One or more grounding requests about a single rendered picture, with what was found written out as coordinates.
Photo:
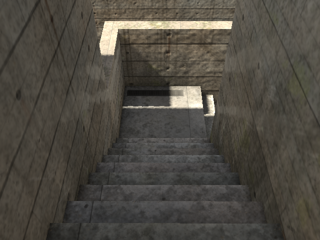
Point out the stairs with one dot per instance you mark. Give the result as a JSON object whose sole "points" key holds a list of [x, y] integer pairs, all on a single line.
{"points": [[164, 189], [209, 108]]}

